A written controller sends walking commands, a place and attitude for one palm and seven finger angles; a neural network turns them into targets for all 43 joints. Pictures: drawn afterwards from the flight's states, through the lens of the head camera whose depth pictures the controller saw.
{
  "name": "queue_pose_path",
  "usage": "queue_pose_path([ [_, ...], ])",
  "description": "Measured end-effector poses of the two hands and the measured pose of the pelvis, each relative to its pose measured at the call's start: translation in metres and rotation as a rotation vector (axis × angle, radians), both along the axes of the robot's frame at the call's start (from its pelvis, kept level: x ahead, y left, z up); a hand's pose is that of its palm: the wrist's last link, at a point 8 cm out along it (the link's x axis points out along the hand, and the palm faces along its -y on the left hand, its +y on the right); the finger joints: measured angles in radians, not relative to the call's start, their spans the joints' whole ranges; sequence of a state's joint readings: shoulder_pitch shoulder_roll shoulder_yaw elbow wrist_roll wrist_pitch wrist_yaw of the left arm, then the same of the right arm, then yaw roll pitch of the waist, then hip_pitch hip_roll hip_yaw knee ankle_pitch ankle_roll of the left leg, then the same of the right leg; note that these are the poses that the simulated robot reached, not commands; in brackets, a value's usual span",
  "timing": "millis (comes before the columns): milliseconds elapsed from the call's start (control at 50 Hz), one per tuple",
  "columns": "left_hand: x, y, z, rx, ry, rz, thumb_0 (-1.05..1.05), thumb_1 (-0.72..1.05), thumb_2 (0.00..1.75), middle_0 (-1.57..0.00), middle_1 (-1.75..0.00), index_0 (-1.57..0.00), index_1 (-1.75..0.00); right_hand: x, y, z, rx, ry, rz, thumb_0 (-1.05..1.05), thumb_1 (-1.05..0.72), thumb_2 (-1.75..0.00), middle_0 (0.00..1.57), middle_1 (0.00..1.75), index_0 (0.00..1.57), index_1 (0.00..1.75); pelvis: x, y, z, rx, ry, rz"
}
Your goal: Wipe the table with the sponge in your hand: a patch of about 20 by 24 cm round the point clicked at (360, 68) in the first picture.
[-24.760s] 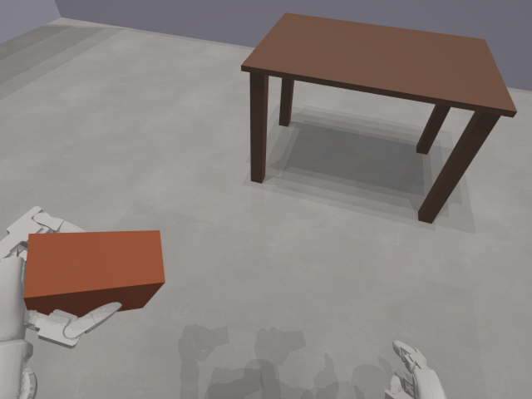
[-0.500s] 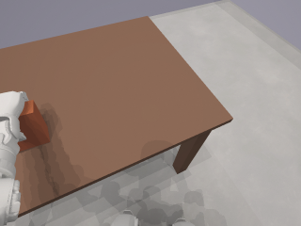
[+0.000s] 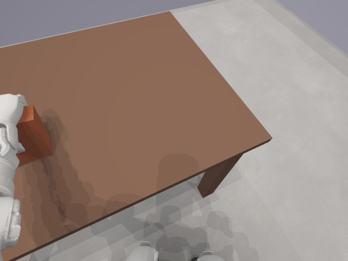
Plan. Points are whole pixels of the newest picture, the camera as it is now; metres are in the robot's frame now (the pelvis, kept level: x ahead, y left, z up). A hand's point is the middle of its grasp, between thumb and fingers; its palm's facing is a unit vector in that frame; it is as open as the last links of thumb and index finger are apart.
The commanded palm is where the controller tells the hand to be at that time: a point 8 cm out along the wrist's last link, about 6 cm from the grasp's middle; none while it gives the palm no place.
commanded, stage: slide across to the middle lane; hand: left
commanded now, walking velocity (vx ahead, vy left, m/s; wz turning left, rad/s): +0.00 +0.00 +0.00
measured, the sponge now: (18, 143) +0.38 +0.40 -0.02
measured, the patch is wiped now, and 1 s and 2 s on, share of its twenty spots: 0.50 0.50 0.70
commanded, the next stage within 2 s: wipe back along the middle lane in 0.44 s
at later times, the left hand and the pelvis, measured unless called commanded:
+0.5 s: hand (40, 116) +0.43 +0.34 +0.03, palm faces -0.14 +0.02 -0.99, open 10.4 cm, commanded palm +0.42 +0.30 +0.08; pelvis +0.03 +0.00 +0.02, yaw +1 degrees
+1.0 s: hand (49, 128) +0.40 +0.31 +0.03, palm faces -0.10 -0.01 -1.00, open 10.4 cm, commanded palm +0.37 +0.29 +0.06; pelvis +0.03 -0.01 +0.02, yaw +1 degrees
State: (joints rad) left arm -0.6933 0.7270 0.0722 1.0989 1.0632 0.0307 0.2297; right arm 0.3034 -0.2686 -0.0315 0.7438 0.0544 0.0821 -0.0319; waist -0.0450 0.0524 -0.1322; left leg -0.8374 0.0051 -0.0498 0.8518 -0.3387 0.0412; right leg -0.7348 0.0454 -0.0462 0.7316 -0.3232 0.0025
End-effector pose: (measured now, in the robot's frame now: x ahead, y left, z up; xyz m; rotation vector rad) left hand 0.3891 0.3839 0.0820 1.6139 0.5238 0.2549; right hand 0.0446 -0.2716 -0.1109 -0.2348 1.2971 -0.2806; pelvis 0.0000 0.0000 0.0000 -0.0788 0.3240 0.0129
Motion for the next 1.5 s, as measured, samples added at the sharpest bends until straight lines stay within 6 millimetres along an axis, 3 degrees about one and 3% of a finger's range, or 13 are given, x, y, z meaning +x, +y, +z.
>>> queue_pose_path([
  [140, 0.005, -0.010, 0.005, -0.006, -0.020, -0.009, 0.00, -0.56, 1.08, -0.72, -1.31, -0.73, -1.34, 0.011, 0.006, 0.004, 0.011, -0.001, 0.003, 0.00, -0.90, -0.90, 0.21, 0.30, 0.20, 0.30, 0.009, 0.003, 0.007, 0.004, -0.027, 0.011],
  [440, 0.027, -0.051, 0.006, -0.026, -0.034, -0.050, 0.00, -0.55, 1.08, -0.71, -1.33, -0.71, -1.35, 0.063, 0.018, 0.008, 0.068, -0.087, 0.029, 0.00, -0.90, -0.90, 0.21, 0.30, 0.20, 0.30, 0.028, 0.004, 0.016, 0.019, -0.049, 0.006],
  [640, 0.027, -0.065, 0.003, -0.029, -0.043, -0.021, 0.00, -0.55, 1.08, -0.70, -1.33, -0.71, -1.35, 0.074, 0.012, 0.008, 0.084, -0.080, 0.032, 0.00, -0.90, -0.90, 0.21, 0.30, 0.20, 0.30, 0.034, -0.003, 0.019, 0.026, -0.055, 0.005],
  [940, 0.002, -0.083, 0.000, -0.046, -0.079, -0.018, 0.00, -0.52, 1.06, -0.68, -1.34, -0.69, -1.36, 0.082, 0.002, 0.016, 0.081, -0.121, 0.025, 0.00, -0.90, -0.90, 0.20, 0.30, 0.20, 0.30, 0.034, -0.008, 0.021, 0.033, -0.094, 0.002],
  [1500, -0.048, -0.102, -0.001, -0.052, -0.133, -0.025, -0.01, -0.50, 1.05, -0.66, -1.35, -0.67, -1.38, 0.118, 0.024, 0.025, 0.127, -0.263, 0.081, 0.00, -0.90, -0.90, 0.20, 0.30, 0.20, 0.30, 0.028, -0.004, 0.022, 0.038, -0.150, 0.000],
])
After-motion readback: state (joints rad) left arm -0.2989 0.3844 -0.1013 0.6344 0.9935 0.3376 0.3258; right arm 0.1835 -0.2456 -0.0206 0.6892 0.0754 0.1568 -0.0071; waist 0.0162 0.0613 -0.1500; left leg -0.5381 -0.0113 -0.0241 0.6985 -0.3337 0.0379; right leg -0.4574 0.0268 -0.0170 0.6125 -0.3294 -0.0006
